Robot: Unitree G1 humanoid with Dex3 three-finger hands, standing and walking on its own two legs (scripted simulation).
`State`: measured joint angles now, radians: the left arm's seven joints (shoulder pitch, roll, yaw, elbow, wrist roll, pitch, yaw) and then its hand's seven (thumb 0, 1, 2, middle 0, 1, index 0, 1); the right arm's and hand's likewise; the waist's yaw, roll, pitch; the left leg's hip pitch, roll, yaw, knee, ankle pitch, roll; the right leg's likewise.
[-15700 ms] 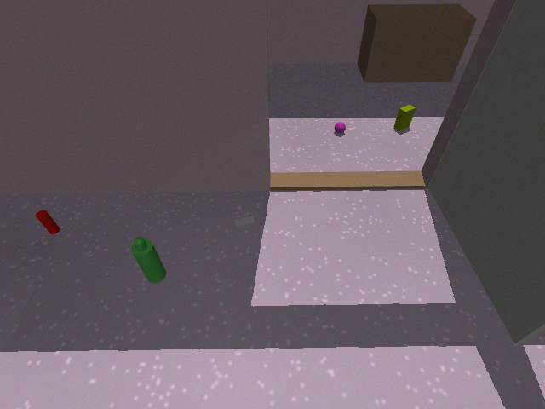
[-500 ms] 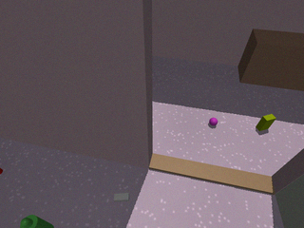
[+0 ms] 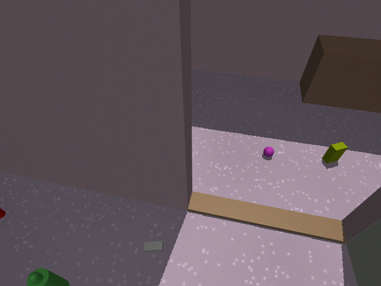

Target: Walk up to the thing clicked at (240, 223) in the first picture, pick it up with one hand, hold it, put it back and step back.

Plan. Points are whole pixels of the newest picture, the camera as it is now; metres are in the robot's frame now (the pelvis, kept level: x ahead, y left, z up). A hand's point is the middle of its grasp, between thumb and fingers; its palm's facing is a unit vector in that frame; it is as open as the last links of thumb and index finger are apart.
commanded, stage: rise first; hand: left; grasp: from above
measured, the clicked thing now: (153, 246) +0.45 +0.22 -0.77
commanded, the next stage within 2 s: none
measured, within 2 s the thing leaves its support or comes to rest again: neither
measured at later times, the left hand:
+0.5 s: hand out of the picture +0.13 +0.26 -0.20, palm faces -0.09 -0.92 -0.39, open 12.4 cm
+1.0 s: hand out of the picture +0.12 +0.26 -0.25, palm faces -0.19 -0.85 -0.49, open 14.0 cm
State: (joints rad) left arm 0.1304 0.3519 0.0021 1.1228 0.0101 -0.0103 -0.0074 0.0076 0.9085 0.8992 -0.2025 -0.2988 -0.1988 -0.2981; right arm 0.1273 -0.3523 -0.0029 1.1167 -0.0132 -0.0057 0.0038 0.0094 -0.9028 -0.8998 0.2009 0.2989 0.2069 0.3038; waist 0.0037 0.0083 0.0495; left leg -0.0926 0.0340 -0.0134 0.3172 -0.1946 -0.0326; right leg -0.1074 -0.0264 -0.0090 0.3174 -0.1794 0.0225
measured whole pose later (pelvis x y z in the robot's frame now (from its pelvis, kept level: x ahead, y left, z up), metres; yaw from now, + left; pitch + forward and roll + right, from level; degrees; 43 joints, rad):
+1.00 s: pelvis -0.02 +0.01 -0.12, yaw +0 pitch +21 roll -2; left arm 0.28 0.31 0.12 0.38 0.28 0.24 0.01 0.00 -0.51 0.92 -0.17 -0.97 -0.15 -0.97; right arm 0.17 -0.22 -0.03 0.52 0.00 -0.15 -0.02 0.01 -0.93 -0.91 0.20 0.30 0.21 0.30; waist -0.02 0.01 -0.14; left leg -1.03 0.03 -0.06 1.25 -0.59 -0.02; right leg -1.01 -0.02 -0.01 1.20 -0.55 0.03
